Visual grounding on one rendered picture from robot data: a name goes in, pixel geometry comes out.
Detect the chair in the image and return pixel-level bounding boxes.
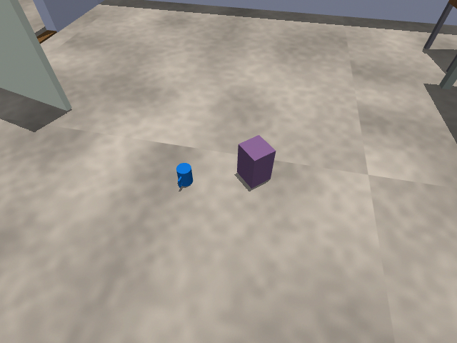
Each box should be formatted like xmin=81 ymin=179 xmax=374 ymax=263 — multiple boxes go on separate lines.
xmin=424 ymin=0 xmax=457 ymax=72

